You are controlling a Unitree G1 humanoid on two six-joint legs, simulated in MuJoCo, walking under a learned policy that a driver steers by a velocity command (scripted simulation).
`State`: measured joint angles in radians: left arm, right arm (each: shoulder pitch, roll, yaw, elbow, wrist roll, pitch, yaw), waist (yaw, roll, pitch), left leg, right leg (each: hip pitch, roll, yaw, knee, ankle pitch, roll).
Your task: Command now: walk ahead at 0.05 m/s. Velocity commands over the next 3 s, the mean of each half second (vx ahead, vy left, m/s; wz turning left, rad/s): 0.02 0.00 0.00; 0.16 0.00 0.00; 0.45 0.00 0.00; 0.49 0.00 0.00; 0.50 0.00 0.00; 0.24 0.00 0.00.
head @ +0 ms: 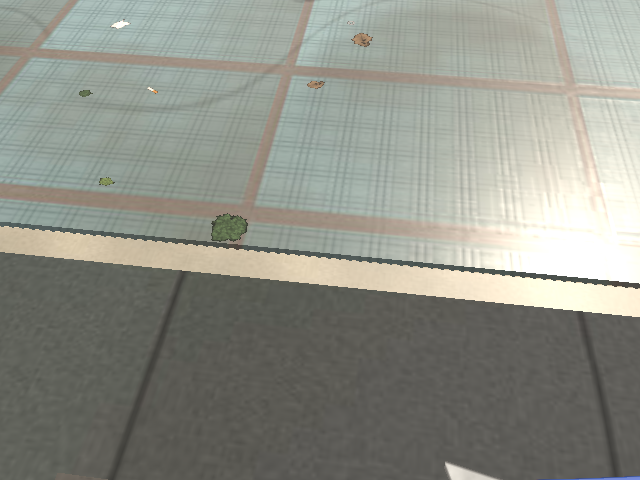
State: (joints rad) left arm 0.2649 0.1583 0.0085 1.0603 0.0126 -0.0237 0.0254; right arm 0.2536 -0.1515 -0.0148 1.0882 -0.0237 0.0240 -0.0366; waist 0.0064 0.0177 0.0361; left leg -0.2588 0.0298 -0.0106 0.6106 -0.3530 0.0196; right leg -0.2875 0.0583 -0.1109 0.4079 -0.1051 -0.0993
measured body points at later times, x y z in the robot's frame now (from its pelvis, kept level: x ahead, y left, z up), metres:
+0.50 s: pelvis +0.02 +0.02 +0.01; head +0.02 +0.02 +0.46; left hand +0.01 +0.24 -0.15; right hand -0.01 -0.18 -0.16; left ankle +0.00 +0.13 -0.74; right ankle +0.08 -0.06 -0.74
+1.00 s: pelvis +0.10 +0.00 -0.01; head +0.11 -0.02 +0.44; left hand +0.14 +0.24 -0.14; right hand +0.00 -0.23 -0.16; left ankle +0.00 +0.13 -0.73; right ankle +0.12 -0.09 -0.74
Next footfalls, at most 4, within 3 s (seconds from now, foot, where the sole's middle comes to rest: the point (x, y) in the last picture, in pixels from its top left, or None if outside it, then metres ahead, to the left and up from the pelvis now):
0.02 left None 0.04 0.13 -0.77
1.46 left None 0.51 0.06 -0.77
2.00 right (384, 348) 0.82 -0.10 -0.77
2.56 left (312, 249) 1.13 0.07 -0.77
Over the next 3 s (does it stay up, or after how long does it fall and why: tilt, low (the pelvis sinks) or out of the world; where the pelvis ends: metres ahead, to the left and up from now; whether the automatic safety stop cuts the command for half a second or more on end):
stays up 1.10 0.00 0.00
